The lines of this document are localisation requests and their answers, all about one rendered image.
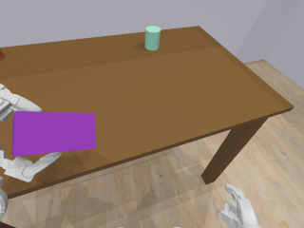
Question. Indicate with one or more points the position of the table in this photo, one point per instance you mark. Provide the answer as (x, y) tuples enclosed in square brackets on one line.
[(145, 101)]

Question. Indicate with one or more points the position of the right robot hand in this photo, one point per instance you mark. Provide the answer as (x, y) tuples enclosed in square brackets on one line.
[(243, 212)]

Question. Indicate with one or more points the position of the sponge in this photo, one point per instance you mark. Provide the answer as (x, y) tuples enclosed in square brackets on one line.
[(41, 132)]

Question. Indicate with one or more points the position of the left robot hand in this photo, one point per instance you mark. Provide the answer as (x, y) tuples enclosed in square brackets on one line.
[(20, 168)]

